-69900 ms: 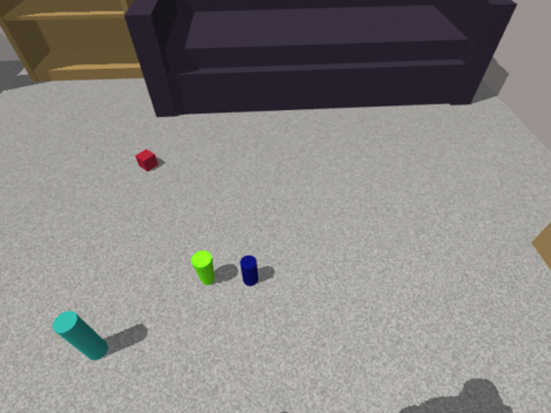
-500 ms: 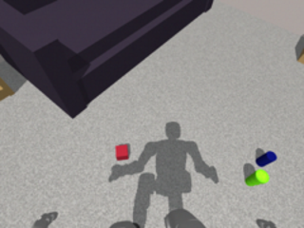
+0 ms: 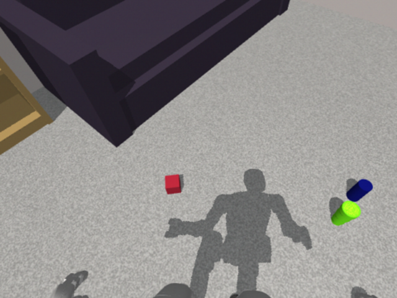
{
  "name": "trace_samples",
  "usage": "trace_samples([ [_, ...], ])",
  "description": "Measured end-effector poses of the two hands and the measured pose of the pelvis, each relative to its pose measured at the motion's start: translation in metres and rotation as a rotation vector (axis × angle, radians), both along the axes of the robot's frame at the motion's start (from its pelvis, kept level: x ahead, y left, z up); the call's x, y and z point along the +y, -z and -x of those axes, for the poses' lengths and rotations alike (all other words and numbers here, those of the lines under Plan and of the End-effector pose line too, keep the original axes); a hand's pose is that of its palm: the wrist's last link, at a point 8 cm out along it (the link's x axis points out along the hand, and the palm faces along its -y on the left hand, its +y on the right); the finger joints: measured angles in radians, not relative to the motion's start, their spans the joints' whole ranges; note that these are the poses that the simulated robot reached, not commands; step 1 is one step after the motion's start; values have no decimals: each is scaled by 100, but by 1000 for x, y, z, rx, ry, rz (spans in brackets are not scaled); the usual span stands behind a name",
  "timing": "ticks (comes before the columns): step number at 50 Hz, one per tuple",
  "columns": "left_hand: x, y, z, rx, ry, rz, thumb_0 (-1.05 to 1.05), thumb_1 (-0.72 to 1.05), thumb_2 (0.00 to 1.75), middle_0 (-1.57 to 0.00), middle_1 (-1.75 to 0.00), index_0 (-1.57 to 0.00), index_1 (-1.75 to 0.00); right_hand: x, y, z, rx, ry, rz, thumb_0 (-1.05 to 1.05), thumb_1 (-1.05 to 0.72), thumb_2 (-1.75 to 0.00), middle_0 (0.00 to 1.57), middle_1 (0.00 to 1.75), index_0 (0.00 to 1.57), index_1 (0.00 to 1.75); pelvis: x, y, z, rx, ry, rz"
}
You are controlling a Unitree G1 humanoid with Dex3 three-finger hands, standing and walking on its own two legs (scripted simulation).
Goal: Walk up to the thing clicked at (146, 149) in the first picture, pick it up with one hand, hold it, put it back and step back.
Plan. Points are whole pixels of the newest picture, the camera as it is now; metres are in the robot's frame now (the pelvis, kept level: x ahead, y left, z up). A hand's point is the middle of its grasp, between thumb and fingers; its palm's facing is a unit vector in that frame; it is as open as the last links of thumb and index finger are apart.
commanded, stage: step back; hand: left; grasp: from above
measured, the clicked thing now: (173, 184) +0.69 +0.21 -0.73
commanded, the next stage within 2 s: none
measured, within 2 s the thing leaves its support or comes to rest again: neither
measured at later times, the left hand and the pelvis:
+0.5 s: hand out of the picture -0.08 +0.26 -0.16, palm faces -0.02 -0.91 -0.42, open 7.4 cm; pelvis -0.17 -0.02 -0.02, yaw -2 degrees
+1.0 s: hand out of the picture -0.24 +0.24 -0.15, palm faces +0.02 -0.92 -0.39, open 7.4 cm; pelvis -0.35 -0.04 +0.00, yaw +2 degrees
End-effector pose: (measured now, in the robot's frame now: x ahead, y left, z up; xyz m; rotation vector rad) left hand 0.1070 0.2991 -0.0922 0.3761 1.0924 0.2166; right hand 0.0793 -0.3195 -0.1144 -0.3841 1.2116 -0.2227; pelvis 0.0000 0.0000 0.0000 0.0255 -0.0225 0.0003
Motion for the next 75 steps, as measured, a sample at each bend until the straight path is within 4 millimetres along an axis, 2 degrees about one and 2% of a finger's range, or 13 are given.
trace_samples([
  [7,8,21,33,-59,1,43,1,90,90,-21,-30,-20,-30,9,1,49,27,-41,34,1,-90,-90,20,30,21,30,8,13,51,-13,-57,10],
  [15,17,21,100,1,-54,54,1,90,90,-21,-30,-20,-30,23,-17,97,-5,-49,21,1,-90,-90,20,30,21,30,7,1,98,-22,-41,45],
  [21,17,21,159,64,-54,14,1,90,90,-21,-30,-20,-30,12,-18,107,-96,-63,21,1,-90,-90,20,30,21,30,-5,4,139,-14,1,48],
  [26,1,25,207,97,-37,-23,1,90,90,-20,-30,-20,-30,-13,-2,126,-150,-59,1,1,-90,-90,20,30,21,30,-23,17,179,-25,24,62],
  [32,-20,13,260,108,-40,-9,1,90,90,-21,-30,-20,-30,-25,-1,177,-109,-24,-17,1,-90,-90,20,30,21,30,-30,7,217,-18,14,9],
  [41,-7,24,287,-25,-38,-11,1,90,90,-21,-30,-21,-30,-19,9,272,14,-67,24,1,-90,-90,20,30,21,30,-26,20,286,-25,-63,-8],
  [45,-10,24,311,-7,-48,4,1,90,90,-21,-30,-20,-30,-12,0,310,30,-65,2,1,-90,-90,20,30,21,30,-28,11,315,-36,-56,20],
  [51,-22,19,363,25,-37,14,1,90,90,-21,-30,-20,-30,-23,-9,342,-31,-56,6,1,-90,-90,20,30,21,30,-39,5,356,-21,-22,41],
  [57,-41,23,427,85,-17,-12,1,90,90,-21,-30,-20,-30,-51,3,370,-111,-35,-10,1,-90,-90,20,30,21,30,-59,16,397,-34,21,53],
  [61,-54,14,471,117,-47,-7,1,90,90,-21,-30,-20,-30,-61,4,401,-77,-3,-28,1,-90,-90,20,30,21,30,-67,8,413,-33,23,20],
  [64,-55,7,492,115,-78,-9,1,90,90,-21,-30,-21,-30,-66,5,425,-31,-5,-34,1,-90,-90,20,30,21,30,-67,3,421,-30,2,13],
  [69,-45,2,507,79,-117,-14,1,90,90,-21,-30,-21,-30,-65,7,458,78,-29,-29,1,-90,-90,20,30,20,30,-63,1,428,-21,-47,19],
  [75,-22,13,515,96,-135,-2,1,90,90,-21,-30,-20,-30,-45,3,462,82,-44,-21,1,-90,-90,20,30,21,30,-48,4,431,-25,-74,-3],
])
